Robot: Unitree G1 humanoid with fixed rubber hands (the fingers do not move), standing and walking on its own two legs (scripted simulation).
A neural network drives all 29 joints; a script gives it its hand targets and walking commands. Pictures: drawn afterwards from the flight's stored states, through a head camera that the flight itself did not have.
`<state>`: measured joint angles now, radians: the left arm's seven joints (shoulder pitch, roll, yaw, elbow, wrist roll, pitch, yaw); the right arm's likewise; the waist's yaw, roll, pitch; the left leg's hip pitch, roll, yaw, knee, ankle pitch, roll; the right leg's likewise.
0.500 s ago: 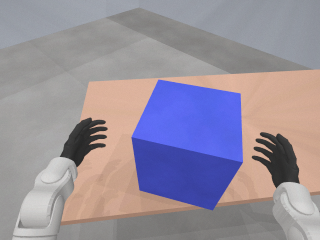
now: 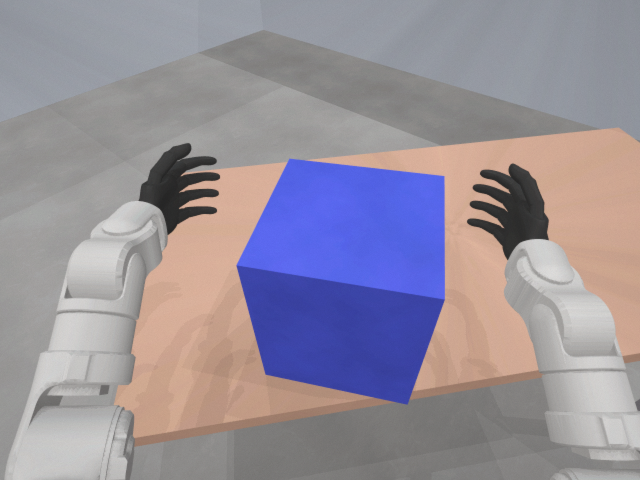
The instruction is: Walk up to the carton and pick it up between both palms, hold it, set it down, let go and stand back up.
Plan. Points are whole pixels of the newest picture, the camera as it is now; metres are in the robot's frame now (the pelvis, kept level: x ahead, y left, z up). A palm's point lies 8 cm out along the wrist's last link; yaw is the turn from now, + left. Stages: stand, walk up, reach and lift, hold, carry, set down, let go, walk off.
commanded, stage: reach and lift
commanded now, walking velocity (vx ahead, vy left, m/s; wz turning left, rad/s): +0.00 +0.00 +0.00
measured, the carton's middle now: (348, 282) +0.38 -0.05 +0.05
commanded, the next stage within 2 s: none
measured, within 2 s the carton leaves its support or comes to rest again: neither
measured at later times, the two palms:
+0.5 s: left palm (170, 168) +0.46 +0.17 +0.20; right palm (504, 191) +0.38 -0.23 +0.19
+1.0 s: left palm (194, 228) +0.44 +0.16 +0.12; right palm (478, 255) +0.37 -0.22 +0.10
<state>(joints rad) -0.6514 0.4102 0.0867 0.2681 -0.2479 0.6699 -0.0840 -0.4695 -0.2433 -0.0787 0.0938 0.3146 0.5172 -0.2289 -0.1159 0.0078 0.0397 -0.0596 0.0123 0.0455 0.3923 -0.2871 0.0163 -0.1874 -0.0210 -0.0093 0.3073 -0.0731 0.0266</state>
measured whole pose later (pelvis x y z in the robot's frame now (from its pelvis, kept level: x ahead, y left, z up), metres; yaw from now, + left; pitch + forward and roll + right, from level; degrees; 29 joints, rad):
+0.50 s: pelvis +0.00 -0.01 +0.00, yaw +2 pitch +1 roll -1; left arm -0.94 0.49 0.04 0.68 -0.23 0.52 -0.11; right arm -0.77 -0.18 -0.08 0.42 0.31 0.47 -0.27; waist -0.19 -0.03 0.01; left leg -0.14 0.02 0.00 0.40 -0.28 0.00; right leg -0.24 -0.02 -0.05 0.29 -0.06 0.01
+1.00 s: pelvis +0.00 +0.01 +0.00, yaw +2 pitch +2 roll -2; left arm -0.83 0.32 -0.01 0.92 -0.20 0.19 -0.05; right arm -0.62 -0.13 -0.12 0.70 0.17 0.12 -0.18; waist -0.15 0.01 -0.01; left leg -0.19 0.01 0.02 0.48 -0.32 0.02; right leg -0.28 -0.03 -0.04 0.33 -0.08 0.04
